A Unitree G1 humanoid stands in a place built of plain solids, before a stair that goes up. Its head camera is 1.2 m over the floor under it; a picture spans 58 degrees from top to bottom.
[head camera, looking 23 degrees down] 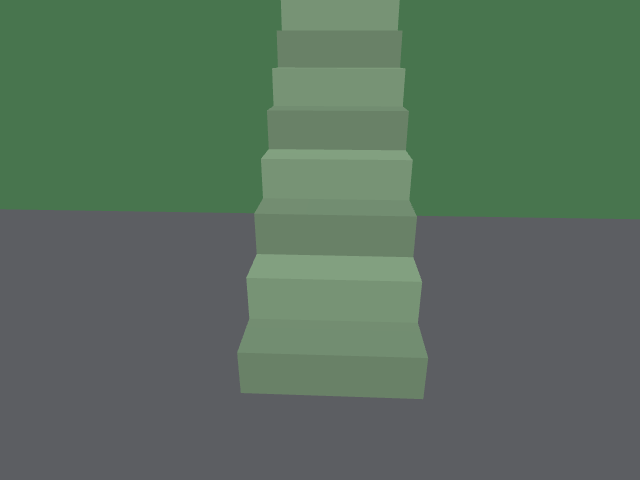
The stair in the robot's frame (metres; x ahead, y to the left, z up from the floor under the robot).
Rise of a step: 0.19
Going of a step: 0.23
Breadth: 0.70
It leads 3 degrees to the right of straight ahead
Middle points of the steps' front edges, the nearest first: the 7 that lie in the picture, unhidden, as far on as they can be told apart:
1.29 -0.04 0.19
1.52 -0.05 0.38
1.75 -0.06 0.57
1.98 -0.07 0.76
2.22 -0.09 0.95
2.44 -0.10 1.14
2.67 -0.11 1.33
